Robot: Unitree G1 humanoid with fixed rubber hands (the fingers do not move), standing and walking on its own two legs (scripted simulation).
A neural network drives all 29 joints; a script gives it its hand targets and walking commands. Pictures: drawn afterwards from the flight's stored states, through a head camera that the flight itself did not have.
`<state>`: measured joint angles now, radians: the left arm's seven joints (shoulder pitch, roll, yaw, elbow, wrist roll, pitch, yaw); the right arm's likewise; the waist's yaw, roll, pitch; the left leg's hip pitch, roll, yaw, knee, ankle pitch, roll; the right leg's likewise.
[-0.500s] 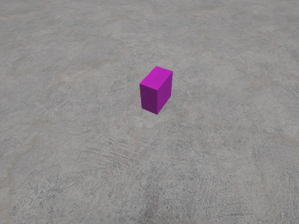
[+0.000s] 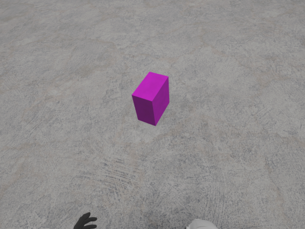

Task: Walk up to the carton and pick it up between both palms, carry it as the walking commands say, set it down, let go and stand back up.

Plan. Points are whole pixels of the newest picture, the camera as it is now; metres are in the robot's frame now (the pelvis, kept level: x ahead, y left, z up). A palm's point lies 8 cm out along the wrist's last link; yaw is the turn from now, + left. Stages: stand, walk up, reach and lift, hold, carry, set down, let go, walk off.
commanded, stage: walk up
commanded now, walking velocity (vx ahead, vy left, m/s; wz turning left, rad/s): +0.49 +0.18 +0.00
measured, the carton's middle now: (152, 99) +1.10 -0.01 -0.61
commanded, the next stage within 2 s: none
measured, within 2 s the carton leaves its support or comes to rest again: neither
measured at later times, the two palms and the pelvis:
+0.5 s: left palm out of the picture +0.10 +0.31 -0.12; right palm (195, 152) +0.36 -0.14 -0.12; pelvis +0.22 +0.09 +0.00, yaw -2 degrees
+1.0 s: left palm (82, 111) +0.62 +0.30 -0.13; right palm (184, 160) +0.32 -0.09 -0.11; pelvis +0.48 +0.10 +0.01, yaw +0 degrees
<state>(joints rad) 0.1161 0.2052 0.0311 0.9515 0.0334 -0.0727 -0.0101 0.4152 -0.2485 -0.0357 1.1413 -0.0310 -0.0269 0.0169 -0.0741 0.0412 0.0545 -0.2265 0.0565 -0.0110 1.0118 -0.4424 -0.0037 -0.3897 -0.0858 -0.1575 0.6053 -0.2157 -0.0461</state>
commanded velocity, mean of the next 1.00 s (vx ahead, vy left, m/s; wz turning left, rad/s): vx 0.48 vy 0.03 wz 0.00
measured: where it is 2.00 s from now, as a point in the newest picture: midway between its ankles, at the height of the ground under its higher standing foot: (144, 158)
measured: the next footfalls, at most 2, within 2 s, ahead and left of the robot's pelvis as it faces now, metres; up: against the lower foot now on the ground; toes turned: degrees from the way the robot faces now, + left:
left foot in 0.50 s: +0.36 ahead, +0.22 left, +0.00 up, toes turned +7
right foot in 1.06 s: +0.68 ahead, -0.03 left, +0.00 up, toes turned -10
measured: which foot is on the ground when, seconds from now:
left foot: up 0.00-0.48, down 0.50-1.00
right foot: down 0.00-0.52, up 0.54-1.00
